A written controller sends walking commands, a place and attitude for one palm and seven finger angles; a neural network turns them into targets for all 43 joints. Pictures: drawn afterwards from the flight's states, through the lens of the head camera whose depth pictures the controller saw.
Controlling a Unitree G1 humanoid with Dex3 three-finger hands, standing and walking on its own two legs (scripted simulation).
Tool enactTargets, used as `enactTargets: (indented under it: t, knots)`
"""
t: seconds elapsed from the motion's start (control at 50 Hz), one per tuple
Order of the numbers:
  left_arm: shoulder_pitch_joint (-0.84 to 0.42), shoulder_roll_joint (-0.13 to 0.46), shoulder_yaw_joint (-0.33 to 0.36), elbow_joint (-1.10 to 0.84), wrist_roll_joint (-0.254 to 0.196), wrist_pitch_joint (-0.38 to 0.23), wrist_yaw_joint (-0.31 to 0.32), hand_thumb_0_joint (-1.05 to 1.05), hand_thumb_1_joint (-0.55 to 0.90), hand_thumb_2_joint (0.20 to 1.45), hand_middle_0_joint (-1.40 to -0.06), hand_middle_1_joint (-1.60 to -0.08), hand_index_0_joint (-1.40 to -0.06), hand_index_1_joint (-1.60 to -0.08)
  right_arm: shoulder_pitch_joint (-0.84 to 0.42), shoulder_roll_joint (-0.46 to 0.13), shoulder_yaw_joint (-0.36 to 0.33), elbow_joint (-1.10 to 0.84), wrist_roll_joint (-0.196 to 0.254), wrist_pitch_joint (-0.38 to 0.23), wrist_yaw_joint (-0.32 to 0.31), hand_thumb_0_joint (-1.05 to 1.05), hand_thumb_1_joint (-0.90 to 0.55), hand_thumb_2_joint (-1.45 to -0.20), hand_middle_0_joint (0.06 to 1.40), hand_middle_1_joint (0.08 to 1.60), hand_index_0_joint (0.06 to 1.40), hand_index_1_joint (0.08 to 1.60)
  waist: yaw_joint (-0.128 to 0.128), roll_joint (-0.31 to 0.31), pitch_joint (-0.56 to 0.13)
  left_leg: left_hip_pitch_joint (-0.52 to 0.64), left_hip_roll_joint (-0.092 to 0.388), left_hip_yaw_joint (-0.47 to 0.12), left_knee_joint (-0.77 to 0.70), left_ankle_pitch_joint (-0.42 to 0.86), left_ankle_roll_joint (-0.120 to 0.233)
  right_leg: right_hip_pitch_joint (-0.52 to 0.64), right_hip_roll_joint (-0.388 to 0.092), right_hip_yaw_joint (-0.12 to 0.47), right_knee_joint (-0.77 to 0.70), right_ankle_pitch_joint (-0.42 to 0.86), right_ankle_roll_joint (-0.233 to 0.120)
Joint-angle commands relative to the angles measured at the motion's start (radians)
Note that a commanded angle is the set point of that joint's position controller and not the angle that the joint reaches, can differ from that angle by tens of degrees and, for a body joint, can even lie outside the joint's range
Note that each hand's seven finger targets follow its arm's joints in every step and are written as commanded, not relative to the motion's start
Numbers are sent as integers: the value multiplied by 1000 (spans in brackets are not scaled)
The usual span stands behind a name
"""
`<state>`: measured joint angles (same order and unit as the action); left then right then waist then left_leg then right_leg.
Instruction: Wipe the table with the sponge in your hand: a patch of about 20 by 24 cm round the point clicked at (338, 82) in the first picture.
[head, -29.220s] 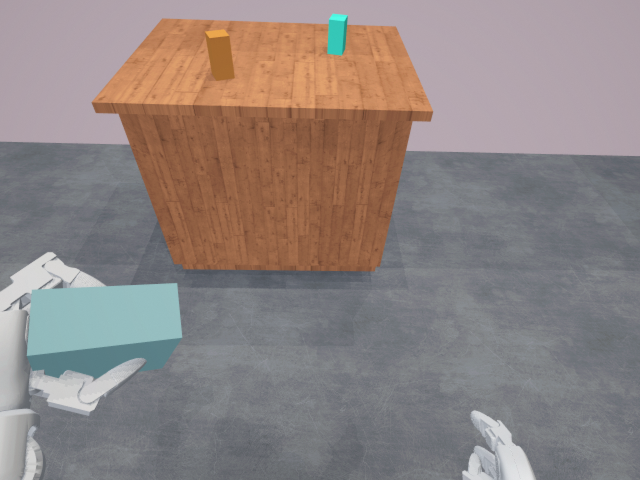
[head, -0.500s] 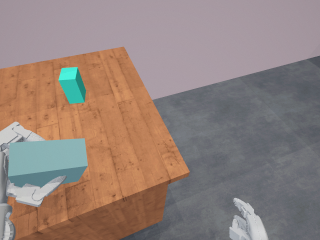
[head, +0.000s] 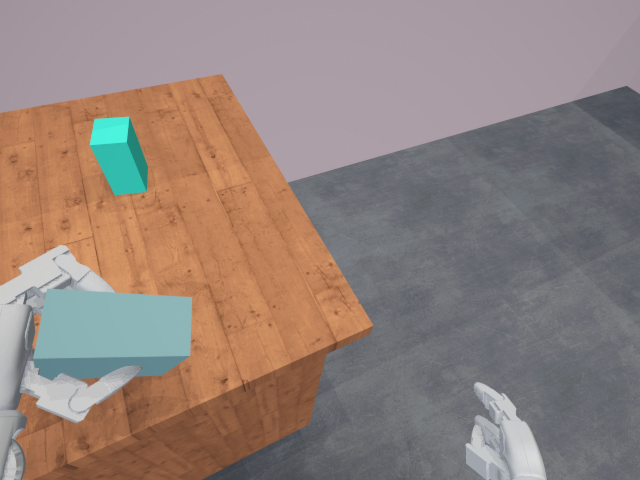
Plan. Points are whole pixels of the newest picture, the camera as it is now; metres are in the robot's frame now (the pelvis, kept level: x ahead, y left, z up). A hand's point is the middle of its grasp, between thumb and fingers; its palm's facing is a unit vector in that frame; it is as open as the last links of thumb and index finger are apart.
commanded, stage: come to a stop and stand still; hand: left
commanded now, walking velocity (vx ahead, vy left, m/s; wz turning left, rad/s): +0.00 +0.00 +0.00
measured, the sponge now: (134, 339) +0.23 +0.20 +0.11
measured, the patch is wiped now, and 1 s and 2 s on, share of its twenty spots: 0.00 0.00 0.00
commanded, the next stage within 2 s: look again from close up in 0.98 s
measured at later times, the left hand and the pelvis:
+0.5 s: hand out of the picture +0.24 +0.30 +0.20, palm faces +0.50 -0.75 -0.43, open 9.5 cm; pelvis -0.01 +0.01 +0.00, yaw +1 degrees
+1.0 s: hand (37, 316) +0.22 +0.26 +0.16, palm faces +0.37 -0.85 -0.38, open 9.5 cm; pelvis +0.00 +0.01 +0.00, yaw +1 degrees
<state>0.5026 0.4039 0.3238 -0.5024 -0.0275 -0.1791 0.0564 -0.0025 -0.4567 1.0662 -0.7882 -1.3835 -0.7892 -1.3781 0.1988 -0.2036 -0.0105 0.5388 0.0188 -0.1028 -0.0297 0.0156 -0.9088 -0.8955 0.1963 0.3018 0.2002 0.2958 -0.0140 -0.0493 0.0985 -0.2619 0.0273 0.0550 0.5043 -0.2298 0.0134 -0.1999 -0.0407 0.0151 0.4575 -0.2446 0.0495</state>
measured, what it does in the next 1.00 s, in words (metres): stands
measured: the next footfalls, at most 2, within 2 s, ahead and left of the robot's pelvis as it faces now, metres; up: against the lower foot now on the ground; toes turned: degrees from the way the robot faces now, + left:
none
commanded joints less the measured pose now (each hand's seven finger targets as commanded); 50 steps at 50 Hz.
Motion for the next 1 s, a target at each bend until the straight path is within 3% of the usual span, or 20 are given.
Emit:
enactTargets:
  t: [0.0, 0.18, 0.26, 0.28, 0.32, 0.34, 0.36, 0.38, 0.42, 0.46, 0.5, 0.54, 0.56, 0.58, 0.66, 0.7, 0.78, 0.88, 0.96, 0.98]
  knots:
    - [-191, 202, 224, -270, -20, -92, 64, 0, 100, 1300, -1200, -1600, -1200, -1600, -97, -121, -40, -145, 3, -68, -23, 0, -900, -900, 200, 300, 200, 300, 34, 205, -199, 43, 60, -80, -121, 60, 26, 84, -13, -16, -39, 133, -66]
    - [-174, 76, 90, -154, 5, -82, 52, 0, 100, 1300, -1200, -1600, -1200, -1600, -79, -127, -32, -102, -8, -93, -4, 0, -900, -900, 200, 300, 200, 300, 33, 122, -168, 51, 70, -92, -144, 17, 16, 42, -6, -29, -88, 110, -60]
    - [-199, 137, 145, -177, 11, -80, 59, 0, 100, 1300, -1200, -1600, -1200, -1600, -106, -119, -27, -107, -6, -84, -7, 0, -900, -900, 200, 300, 200, 300, 36, 116, -185, 62, 64, -90, -147, 20, 13, 55, -7, -19, -90, 120, -62]
    - [-195, 110, 123, -163, 4, -81, 54, 0, 100, 1300, -1200, -1600, -1200, -1600, -93, -116, -23, -111, -11, -77, -8, 0, -900, -900, 200, 300, 200, 300, 34, 107, -185, 49, 65, -91, -146, 15, 16, 63, -13, -27, -100, 124, -61]
    - [-206, 135, 143, -202, -1, -81, 53, 0, 100, 1300, -1200, -1600, -1200, -1600, -96, -114, -25, -122, -8, -74, -9, 0, -900, -900, 200, 300, 200, 300, 34, 112, -194, 55, 56, -88, -131, 60, 13, 86, -20, -17, -100, 167, -65]
    - [-1174, 886, 695, -445, 146, -188, 50, 0, 100, 1300, -1200, -1600, -1200, -1600, -15, -130, -30, -93, -78, -110, 2, 0, -900, -900, 200, 300, 200, 300, 68, 49, -94, -62, 74, -70, -5, 185, 6, -72, -49, 26, -110, 214, -99]
    - [-862, 493, 438, -8, 70, -124, 46, 0, 100, 1300, -1200, -1600, -1200, -1600, -73, -75, -39, -27, -17, -77, -8, 0, -900, -900, 200, 300, 200, 300, 36, 188, -163, 95, 93, -98, -26, 209, -10, -116, -90, -4, -7, 105, -121]
    - [-620, 261, 248, -2, 34, -119, 17, 0, 100, 1300, -1200, -1600, -1200, -1600, -43, -107, -59, -82, -31, -99, 6, 0, -900, -900, 200, 300, 200, 300, 54, 276, -262, 181, 64, -82, -77, 233, -11, -52, -23, 6, 44, 147, -125]
    - [-333, 141, 138, -94, -9, -120, -3, 0, 100, 1300, -1200, -1600, -1200, -1600, -46, -120, -59, -120, -5, -110, 40, 0, -900, -900, 200, 300, 200, 300, 55, 291, -319, 190, 72, -91, -67, 281, 25, -2, -14, 17, 36, 192, -87]
    - [-109, 50, 80, -143, -25, -101, -4, 0, 100, 1300, -1200, -1600, -1200, -1600, -66, -110, -54, -128, 11, -109, 68, 0, -900, -900, 200, 300, 200, 300, 62, 199, -331, 159, 77, -80, -73, 285, 22, 44, -12, -1, 21, 211, -76]
    - [-73, 131, 138, -218, -20, -87, 7, 0, 100, 1300, -1200, -1600, -1200, -1600, -70, -125, -51, -137, 5, -94, 64, 0, -900, -900, 200, 300, 200, 300, 53, 44, -277, 88, 70, -60, -69, 213, 9, 76, -28, 5, -33, 231, -64]
    - [-76, 168, 194, -162, -25, -77, 22, 0, 100, 1300, -1200, -1600, -1200, -1600, -81, -121, -43, -135, 2, -85, 36, 0, -900, -900, 200, 300, 200, 300, 46, -43, -219, 57, 50, -53, -86, 99, -4, 49, -35, 14, -75, 171, -62]
    - [-86, 210, 246, -159, -21, -71, 40, 0, 100, 1300, -1200, -1600, -1200, -1600, -96, -125, -43, -130, 6, -74, 19, 0, -900, -900, 200, 300, 200, 300, 45, -24, -217, 76, 49, -49, -102, 70, -5, 27, -29, 19, -74, 133, -62]
    - [-102, 180, 226, -139, -26, -77, 38, 0, 100, 1300, -1200, -1600, -1200, -1600, -86, -124, -41, -135, 0, -67, 5, 0, -900, -900, 200, 300, 200, 300, 38, -14, -202, 53, 51, -60, -115, 44, 1, 30, -33, 5, -80, 108, -61]
    - [-202, 231, 253, -202, -20, -95, 51, 0, 100, 1300, -1200, -1600, -1200, -1600, -108, -120, -34, -138, 3, -71, -28, 0, -900, -900, 200, 300, 200, 300, 35, 120, -186, 46, 43, -61, -122, -4, 14, 44, -30, 20, -86, 101, -65]
    - [-219, 185, 198, -227, -20, -103, 47, 0, 100, 1300, -1200, -1600, -1200, -1600, -96, -118, -34, -139, 4, -84, -30, 0, -900, -900, 200, 300, 200, 300, 34, 152, -190, 47, 38, -65, -118, -12, 18, 59, -31, 13, -91, 107, -69]
    - [-187, 130, 142, -227, -10, -103, 51, 0, 100, 1300, -1200, -1600, -1200, -1600, -91, -125, -34, -118, 0, -106, -25, 0, -900, -900, 200, 300, 200, 300, 37, 129, -195, 68, 40, -64, -116, -8, 18, 54, -27, 0, -102, 113, -66]
    - [-151, 107, 133, -153, -3, -97, 55, 0, 100, 1300, -1200, -1600, -1200, -1600, -82, -130, -36, -99, -5, -100, -19, 0, -900, -900, 200, 300, 200, 300, 36, 108, -178, 53, 44, -66, -122, 14, 14, 49, -21, -4, -110, 130, -63]
    - [-157, 147, 174, -152, -3, -93, 56, 0, 100, 1300, -1200, -1600, -1200, -1600, -102, -123, -32, -108, -2, -88, -20, 0, -900, -900, 200, 300, 200, 300, 40, 97, -180, 63, 46, -65, -124, 67, 11, 62, -18, -10, -102, 169, -59]
    - [-161, 113, 143, -145, -7, -93, 50, 0, 100, 1300, -1200, -1600, -1200, -1600, -87, -124, -31, -109, -4, -82, -18, 0, -900, -900, 200, 300, 200, 300, 36, 91, -186, 60, 47, -68, -121, 83, 13, 68, -18, -15, -102, 180, -60]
